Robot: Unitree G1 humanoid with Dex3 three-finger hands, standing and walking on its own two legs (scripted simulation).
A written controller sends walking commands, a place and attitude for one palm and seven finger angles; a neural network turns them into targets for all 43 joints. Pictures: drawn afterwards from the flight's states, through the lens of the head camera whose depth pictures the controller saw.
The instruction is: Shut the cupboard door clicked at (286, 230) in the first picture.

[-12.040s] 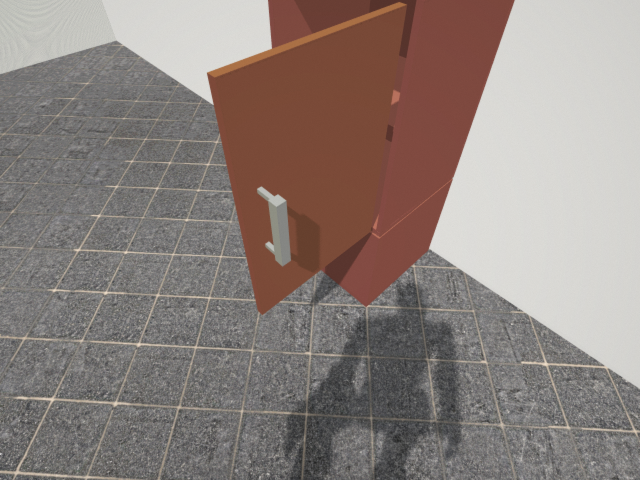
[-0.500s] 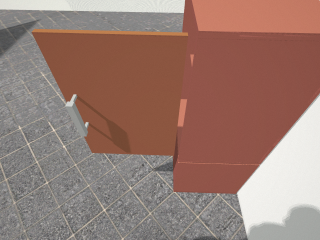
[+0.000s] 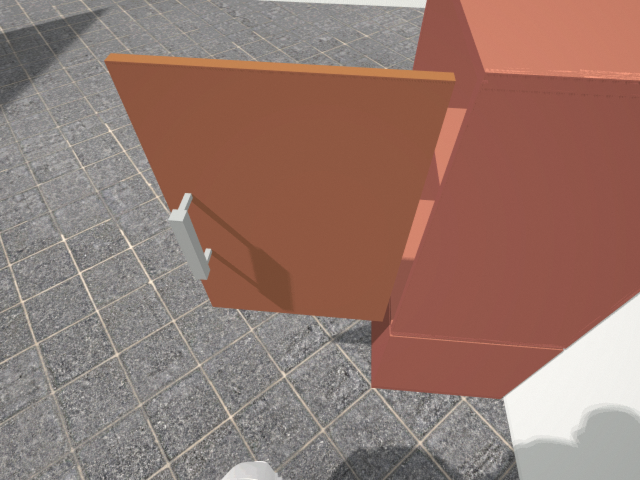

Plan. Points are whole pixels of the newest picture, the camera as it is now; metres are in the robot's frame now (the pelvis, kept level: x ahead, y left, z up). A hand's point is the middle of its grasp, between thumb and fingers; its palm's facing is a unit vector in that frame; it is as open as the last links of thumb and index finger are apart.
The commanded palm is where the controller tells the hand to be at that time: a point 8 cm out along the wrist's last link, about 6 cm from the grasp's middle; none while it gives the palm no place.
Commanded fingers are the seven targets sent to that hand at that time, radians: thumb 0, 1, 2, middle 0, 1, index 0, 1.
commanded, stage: come to a stop and stand still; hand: left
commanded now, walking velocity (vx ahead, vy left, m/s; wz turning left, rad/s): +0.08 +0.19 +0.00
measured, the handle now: (195, 238) +0.47 +0.26 -0.05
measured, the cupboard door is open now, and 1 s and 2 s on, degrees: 90 90 90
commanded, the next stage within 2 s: look again from close up in 1.24 s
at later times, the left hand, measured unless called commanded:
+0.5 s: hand out of the picture +0.09 +0.23 -0.17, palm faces -0.02 -0.97 -0.23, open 7.3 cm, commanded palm none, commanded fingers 0.00 0.90 0.90 -0.20 -0.30 -0.20 -0.30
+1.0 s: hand out of the picture +0.07 +0.24 -0.17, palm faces -0.04 -0.97 -0.24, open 7.4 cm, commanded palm none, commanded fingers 0.00 0.90 0.90 -0.20 -0.30 -0.20 -0.30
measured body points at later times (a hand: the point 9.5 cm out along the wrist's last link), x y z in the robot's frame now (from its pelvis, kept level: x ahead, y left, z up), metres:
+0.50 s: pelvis +0.04 +0.05 +0.00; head +0.06 +0.05 +0.45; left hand +0.09 +0.28 -0.15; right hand +0.09 -0.18 -0.16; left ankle +0.05 +0.16 -0.74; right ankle +0.03 -0.05 -0.74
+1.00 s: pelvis +0.05 +0.06 +0.00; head +0.06 +0.04 +0.45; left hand +0.08 +0.29 -0.15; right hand +0.04 -0.15 -0.17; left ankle +0.06 +0.16 -0.74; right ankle +0.03 -0.05 -0.74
